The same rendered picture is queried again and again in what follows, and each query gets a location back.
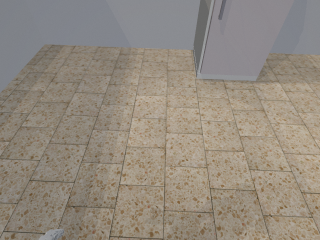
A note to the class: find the robot left hand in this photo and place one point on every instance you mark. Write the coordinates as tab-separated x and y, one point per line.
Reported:
52	234

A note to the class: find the fridge door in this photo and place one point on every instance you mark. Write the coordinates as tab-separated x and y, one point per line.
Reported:
240	43

